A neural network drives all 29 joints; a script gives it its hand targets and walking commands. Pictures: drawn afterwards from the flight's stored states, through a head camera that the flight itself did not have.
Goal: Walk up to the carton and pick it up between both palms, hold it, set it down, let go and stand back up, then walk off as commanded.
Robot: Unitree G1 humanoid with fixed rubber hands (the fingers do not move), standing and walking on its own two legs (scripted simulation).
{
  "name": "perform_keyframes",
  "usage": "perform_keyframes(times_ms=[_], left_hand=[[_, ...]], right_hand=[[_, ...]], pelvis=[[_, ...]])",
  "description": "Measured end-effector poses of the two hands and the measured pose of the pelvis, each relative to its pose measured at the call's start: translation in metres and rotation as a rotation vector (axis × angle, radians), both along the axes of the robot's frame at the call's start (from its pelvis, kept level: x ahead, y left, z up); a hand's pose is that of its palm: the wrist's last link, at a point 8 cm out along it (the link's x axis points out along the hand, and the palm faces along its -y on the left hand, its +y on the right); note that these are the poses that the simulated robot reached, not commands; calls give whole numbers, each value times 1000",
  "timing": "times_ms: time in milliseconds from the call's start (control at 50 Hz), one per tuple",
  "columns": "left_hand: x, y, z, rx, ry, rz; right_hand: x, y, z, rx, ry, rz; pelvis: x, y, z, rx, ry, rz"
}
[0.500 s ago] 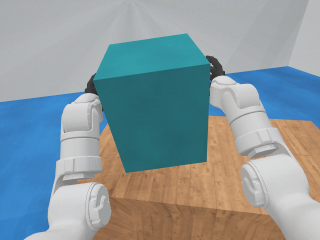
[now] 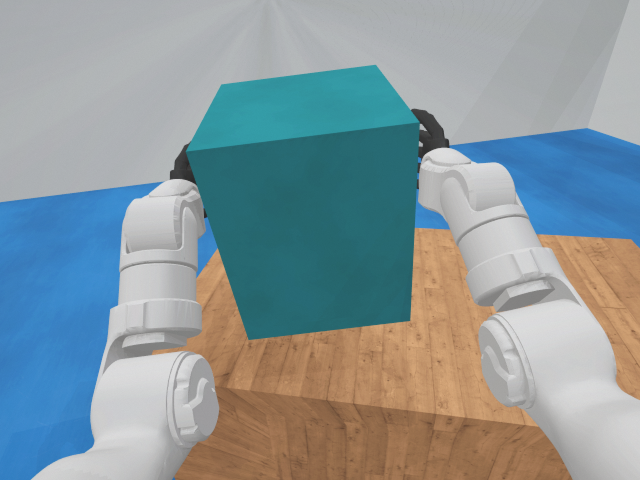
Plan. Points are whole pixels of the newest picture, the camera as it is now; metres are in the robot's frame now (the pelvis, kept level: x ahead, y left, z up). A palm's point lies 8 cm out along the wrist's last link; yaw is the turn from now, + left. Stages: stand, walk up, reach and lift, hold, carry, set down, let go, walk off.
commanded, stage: hold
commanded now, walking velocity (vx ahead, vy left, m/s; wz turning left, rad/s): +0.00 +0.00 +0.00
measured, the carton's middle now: (313, 199) +0.38 +0.00 +0.26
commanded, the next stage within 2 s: none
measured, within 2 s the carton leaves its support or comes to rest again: neither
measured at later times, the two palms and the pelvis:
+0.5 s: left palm (187, 200) +0.37 +0.15 +0.27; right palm (430, 168) +0.37 -0.14 +0.29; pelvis +0.01 +0.00 +0.00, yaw +0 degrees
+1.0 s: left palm (189, 199) +0.36 +0.15 +0.28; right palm (435, 167) +0.37 -0.15 +0.30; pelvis +0.01 +0.00 +0.00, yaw +0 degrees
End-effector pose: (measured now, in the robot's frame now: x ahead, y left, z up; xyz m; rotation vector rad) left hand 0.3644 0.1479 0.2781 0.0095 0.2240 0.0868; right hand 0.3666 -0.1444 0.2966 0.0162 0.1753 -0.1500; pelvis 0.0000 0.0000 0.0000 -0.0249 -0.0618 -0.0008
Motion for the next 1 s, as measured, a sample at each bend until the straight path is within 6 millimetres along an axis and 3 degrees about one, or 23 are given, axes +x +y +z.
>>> perform_keyframes(times_ms=[660,1000], left_hand=[[4,1,-4,8,-13,-2],[0,-2,-2,0,-8,3]], right_hand=[[4,1,-1,-3,-7,0],[0,-2,0,-1,-2,2]], pelvis=[[13,5,0,-7,-11,-3],[10,3,0,-5,-20,-4]])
